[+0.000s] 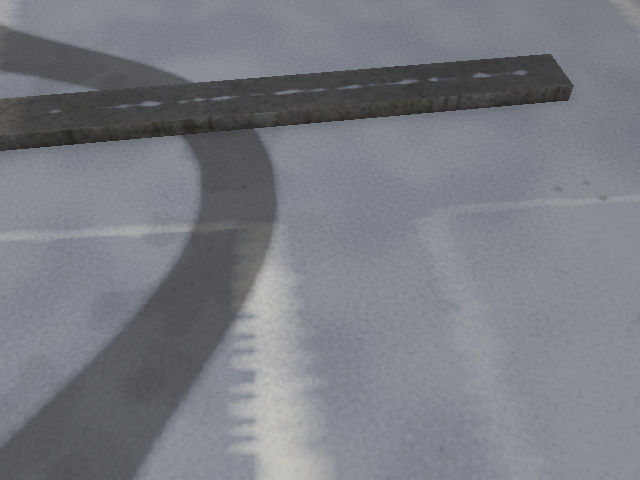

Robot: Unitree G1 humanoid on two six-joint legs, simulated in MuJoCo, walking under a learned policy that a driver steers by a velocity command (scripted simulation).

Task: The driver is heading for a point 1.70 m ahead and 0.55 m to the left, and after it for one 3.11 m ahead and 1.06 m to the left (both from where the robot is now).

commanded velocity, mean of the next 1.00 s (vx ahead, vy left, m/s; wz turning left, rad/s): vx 0.01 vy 0.00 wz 0.53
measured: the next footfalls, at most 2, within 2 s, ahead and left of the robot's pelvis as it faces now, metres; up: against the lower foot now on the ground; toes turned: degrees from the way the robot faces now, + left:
left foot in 0.06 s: +0.06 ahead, +0.11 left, +0.00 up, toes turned +8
right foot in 0.50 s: +0.14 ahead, -0.08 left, +0.00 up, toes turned +19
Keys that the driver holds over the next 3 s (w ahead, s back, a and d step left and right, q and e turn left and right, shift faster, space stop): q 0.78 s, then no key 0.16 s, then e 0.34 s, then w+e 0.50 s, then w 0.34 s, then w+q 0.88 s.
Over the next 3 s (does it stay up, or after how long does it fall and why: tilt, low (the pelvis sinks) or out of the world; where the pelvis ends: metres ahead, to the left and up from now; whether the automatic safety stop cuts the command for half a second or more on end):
stays up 0.78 0.21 0.01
